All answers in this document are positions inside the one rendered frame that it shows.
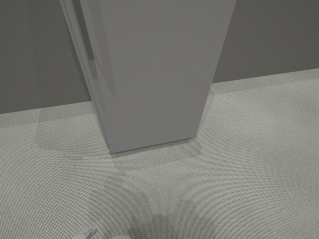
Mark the handle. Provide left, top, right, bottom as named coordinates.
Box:
left=72, top=0, right=95, bottom=60

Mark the robot left hand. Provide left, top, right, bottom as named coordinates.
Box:
left=73, top=226, right=97, bottom=239

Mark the fridge door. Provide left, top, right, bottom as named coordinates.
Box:
left=64, top=0, right=237, bottom=153

